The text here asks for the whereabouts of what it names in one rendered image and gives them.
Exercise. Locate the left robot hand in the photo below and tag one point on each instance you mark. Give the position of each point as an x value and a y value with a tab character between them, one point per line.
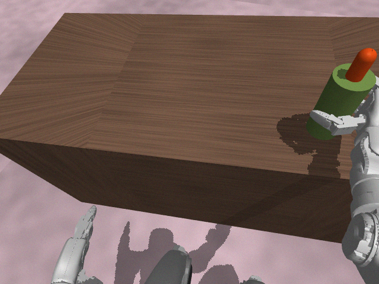
69	266

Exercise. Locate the right robot hand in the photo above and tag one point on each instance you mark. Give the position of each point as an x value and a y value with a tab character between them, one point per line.
366	115

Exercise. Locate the bottle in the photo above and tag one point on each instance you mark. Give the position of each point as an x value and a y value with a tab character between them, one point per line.
346	88

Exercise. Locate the right robot arm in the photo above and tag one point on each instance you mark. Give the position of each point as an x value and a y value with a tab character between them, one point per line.
360	243

